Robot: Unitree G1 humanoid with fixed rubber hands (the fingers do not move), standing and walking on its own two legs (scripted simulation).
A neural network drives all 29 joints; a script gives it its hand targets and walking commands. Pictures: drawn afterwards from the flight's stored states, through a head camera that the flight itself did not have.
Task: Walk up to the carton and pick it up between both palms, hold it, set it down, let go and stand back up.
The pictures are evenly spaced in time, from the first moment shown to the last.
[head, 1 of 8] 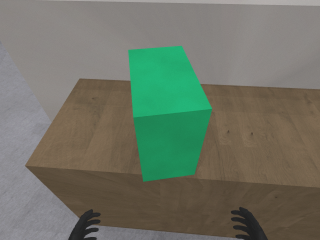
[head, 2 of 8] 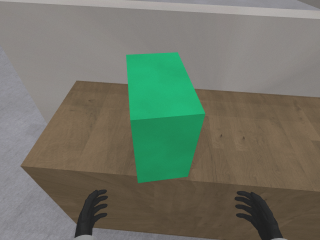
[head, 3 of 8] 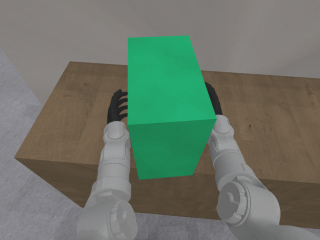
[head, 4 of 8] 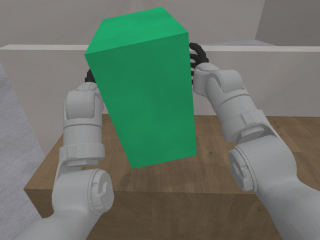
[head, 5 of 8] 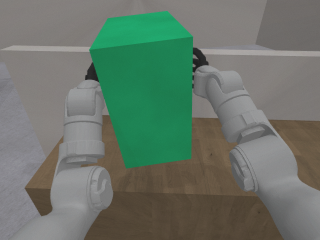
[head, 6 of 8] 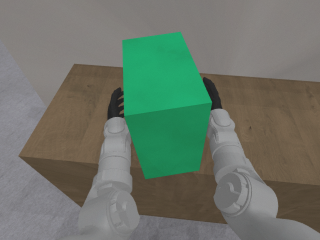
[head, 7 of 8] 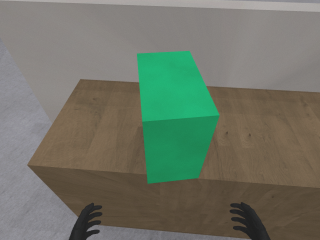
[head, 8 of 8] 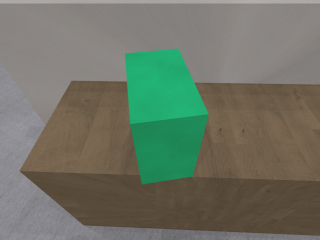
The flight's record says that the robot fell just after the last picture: no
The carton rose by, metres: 0.25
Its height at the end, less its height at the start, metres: +0.00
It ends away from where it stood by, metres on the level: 0.02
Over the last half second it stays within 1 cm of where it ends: yes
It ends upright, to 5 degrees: yes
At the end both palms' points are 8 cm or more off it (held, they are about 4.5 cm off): yes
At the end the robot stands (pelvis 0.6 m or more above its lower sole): yes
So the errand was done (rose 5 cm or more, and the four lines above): yes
